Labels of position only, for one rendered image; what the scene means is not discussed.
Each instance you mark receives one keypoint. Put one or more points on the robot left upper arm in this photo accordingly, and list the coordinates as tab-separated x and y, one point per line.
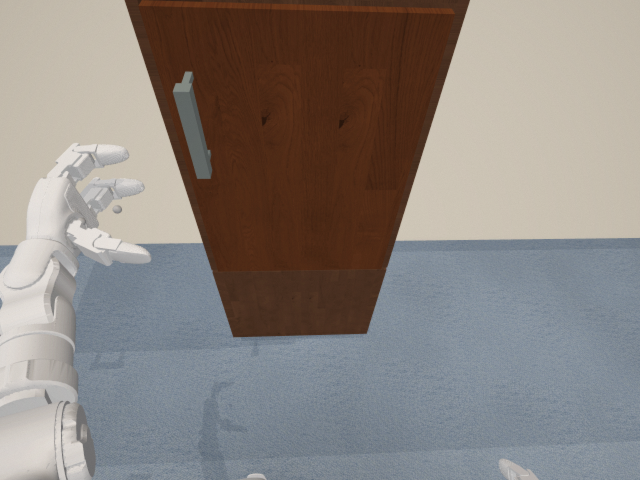
50	442

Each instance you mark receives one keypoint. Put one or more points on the right robot hand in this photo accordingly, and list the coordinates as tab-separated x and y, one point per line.
512	471

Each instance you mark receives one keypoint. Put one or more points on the handle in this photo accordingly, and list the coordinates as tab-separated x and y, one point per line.
191	123

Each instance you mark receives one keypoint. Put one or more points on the left robot hand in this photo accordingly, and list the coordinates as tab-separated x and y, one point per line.
55	205

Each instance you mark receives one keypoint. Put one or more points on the left robot forearm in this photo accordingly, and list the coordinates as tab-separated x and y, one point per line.
37	327

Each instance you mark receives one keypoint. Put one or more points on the cupboard door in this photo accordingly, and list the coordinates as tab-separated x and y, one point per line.
312	114

